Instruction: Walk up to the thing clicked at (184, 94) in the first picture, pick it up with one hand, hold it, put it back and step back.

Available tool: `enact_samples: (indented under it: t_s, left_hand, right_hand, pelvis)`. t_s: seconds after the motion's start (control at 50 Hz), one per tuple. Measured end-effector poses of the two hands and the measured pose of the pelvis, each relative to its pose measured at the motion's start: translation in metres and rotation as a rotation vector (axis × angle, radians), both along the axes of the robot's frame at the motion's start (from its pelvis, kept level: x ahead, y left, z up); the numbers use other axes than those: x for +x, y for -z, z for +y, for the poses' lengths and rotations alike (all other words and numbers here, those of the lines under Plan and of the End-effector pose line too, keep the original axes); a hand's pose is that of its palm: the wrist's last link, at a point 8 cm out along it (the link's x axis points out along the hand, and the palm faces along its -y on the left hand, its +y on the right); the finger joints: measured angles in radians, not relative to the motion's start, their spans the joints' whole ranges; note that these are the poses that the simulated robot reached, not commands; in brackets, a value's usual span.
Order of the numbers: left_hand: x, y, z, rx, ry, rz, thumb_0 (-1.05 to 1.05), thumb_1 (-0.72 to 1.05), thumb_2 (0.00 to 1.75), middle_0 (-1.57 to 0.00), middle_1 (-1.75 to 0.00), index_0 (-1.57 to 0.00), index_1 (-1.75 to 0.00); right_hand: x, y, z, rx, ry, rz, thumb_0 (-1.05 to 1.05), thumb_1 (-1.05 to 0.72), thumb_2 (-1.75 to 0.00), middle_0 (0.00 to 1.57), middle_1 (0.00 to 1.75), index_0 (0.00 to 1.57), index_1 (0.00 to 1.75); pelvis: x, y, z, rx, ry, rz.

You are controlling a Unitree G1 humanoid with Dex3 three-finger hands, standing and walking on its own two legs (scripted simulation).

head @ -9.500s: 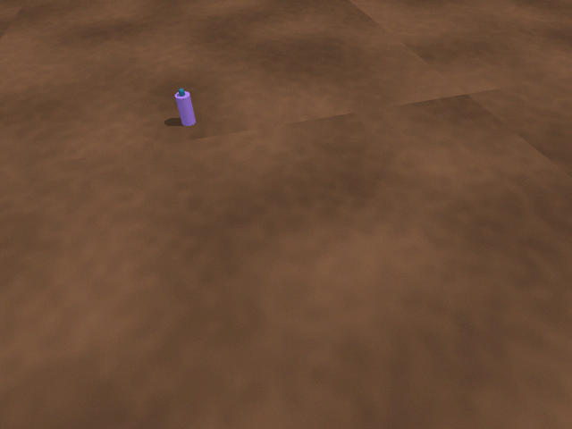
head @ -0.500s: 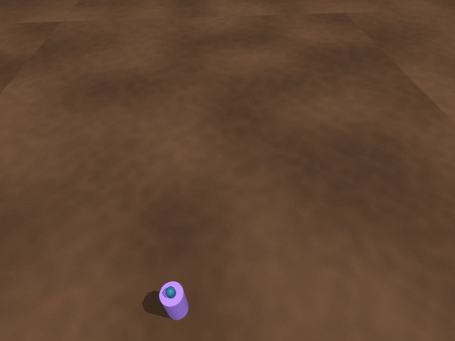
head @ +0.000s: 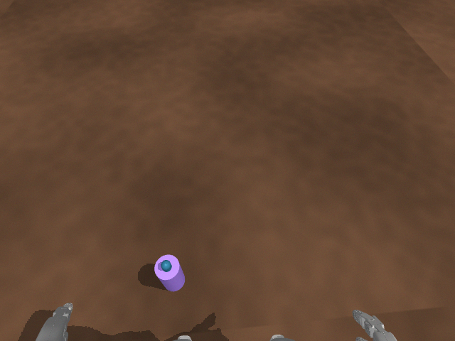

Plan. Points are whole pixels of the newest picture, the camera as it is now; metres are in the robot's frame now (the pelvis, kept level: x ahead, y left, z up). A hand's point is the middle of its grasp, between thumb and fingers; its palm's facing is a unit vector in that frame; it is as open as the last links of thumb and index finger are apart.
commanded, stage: go down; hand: left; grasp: from the side
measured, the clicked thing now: (170, 272) +0.40 +0.21 -0.62
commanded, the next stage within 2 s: none
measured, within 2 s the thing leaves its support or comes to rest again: neither
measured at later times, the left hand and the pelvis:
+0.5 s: hand out of the picture +0.15 +0.29 -0.17, palm faces +0.10 -0.95 -0.29, open 17.5 cm; pelvis -0.01 -0.01 -0.06, yaw +1 degrees
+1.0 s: hand (80, 304) +0.24 +0.36 -0.27, palm faces +0.18 -0.96 -0.20, open 17.6 cm; pelvis -0.06 -0.01 -0.21, yaw -1 degrees
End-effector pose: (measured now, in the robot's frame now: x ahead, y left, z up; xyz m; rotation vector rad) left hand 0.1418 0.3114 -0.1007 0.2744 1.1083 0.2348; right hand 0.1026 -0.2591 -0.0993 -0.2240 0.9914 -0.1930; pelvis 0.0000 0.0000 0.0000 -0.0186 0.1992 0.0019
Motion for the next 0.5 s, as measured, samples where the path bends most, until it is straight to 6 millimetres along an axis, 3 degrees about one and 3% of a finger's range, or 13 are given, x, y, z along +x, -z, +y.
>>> enact_samples:
  t_s: [0.12,0.28,0.38,0.5]
  left_hand:
    - [-0.005,0.008,-0.001,-0.006,-0.003,-0.043,0.0,-0.38,0.07,-0.07,-0.06,-0.06,-0.06]
    - [-0.009,0.013,0.006,-0.001,-0.022,-0.051,0.0,-0.5,0.04,-0.08,-0.06,-0.07,-0.06]
    - [-0.014,0.021,0.014,-0.012,-0.038,-0.058,0.0,-0.54,0.03,-0.09,-0.05,-0.08,-0.06]
    - [-0.013,0.035,0.023,-0.031,-0.018,-0.12,0.0,-0.57,0.02,-0.09,-0.04,-0.08,-0.05]
  right_hand:
    - [0.025,0.006,0.003,-0.026,-0.036,-0.08,0.01,-0.89,-0.89,0.2,0.3,0.2,0.3]
    - [0.052,0.005,0.008,-0.051,-0.075,-0.18,0.01,-0.87,-0.88,0.21,0.3,0.2,0.3]
    - [0.059,0.012,0.008,-0.063,-0.1,-0.212,0.01,-0.87,-0.88,0.21,0.3,0.2,0.3]
    - [0.056,0.033,0.006,-0.071,-0.126,-0.208,0.01,-0.89,-0.89,0.21,0.3,0.2,0.3]
  pelvis:
    - [0.0,0.016,0.0,-0.004,-0.008,0.033]
    - [0.001,0.029,-0.003,-0.013,-0.017,0.059]
    - [-0.002,0.04,-0.005,-0.017,-0.021,0.089]
    - [-0.01,0.06,-0.006,-0.02,-0.022,0.134]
